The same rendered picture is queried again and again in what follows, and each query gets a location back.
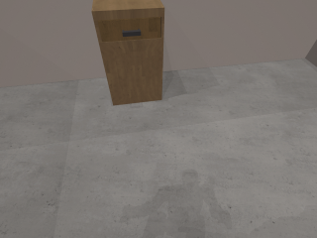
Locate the drawer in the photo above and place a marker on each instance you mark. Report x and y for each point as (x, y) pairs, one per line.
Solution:
(111, 30)

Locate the cabinet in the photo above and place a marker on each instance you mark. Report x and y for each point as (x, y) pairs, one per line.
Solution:
(133, 68)

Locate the handle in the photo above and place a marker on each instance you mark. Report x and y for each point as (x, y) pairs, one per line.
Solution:
(131, 33)

